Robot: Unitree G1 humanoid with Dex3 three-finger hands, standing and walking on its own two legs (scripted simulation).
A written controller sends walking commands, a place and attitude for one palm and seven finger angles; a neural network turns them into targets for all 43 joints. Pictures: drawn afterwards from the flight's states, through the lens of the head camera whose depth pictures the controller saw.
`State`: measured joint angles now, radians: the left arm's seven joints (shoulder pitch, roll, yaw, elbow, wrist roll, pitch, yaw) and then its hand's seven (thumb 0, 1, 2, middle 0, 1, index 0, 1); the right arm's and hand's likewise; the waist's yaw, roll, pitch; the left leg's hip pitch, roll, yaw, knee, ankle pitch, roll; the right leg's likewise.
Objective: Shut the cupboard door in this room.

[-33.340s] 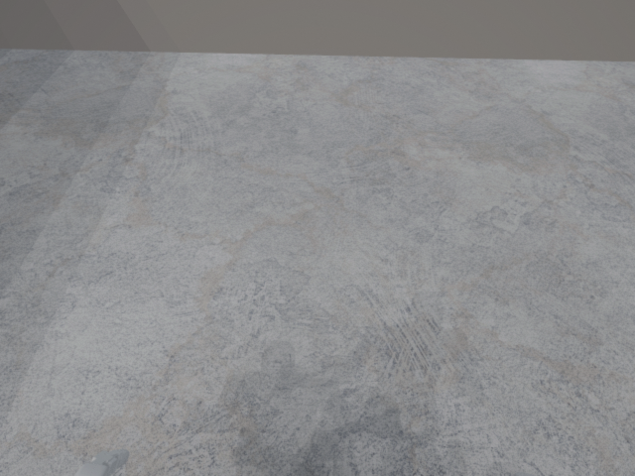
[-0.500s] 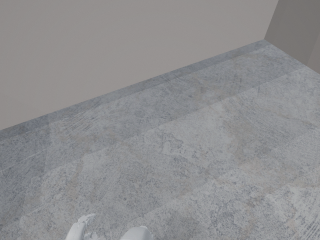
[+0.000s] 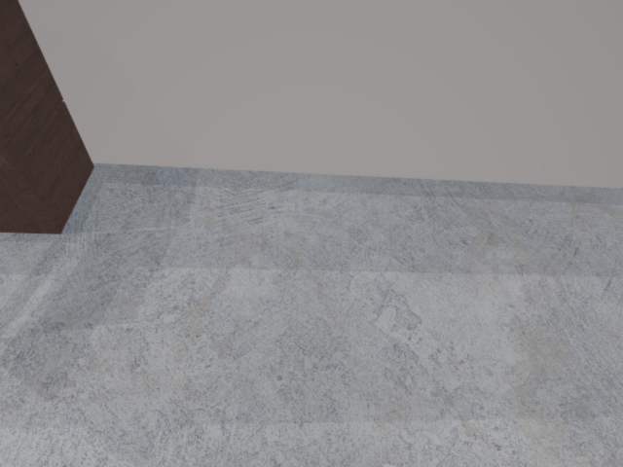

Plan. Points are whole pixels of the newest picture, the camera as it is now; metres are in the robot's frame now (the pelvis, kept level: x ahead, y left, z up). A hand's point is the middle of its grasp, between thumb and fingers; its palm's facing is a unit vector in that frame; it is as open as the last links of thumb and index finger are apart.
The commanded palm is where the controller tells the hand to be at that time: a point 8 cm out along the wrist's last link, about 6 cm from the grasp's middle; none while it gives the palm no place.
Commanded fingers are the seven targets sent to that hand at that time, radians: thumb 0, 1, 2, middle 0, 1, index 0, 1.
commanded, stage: walk to a spot facing it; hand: left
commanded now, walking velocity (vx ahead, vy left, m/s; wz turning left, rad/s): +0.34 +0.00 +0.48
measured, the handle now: out of the picture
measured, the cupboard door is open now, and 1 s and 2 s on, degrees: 79 79 79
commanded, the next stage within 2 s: turn to face it in 1.50 s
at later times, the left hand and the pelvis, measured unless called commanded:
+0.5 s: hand (216, 361) +0.29 +0.17 -0.16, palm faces +0.18 -0.96 -0.20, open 7.4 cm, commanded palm none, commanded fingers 0.00 0.90 0.90 -0.20 -0.30 -0.20 -0.30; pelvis +0.19 -0.03 -0.01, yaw +14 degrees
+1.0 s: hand (175, 388) +0.25 +0.23 -0.18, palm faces +0.45 -0.88 -0.13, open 7.4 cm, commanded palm none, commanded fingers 0.00 0.90 0.90 -0.20 -0.30 -0.20 -0.30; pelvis +0.36 +0.09 +0.00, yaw +22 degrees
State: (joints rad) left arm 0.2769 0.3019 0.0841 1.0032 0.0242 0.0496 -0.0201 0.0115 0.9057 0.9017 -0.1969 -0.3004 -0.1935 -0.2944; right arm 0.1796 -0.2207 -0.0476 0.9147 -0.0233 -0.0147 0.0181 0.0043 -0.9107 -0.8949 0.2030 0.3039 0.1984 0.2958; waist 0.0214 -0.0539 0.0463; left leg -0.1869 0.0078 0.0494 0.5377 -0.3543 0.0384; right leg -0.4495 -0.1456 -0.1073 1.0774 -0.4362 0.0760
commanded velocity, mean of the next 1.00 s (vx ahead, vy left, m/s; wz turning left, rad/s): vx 0.36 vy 0.00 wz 0.28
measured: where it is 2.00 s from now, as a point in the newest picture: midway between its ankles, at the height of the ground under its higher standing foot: (253, 308)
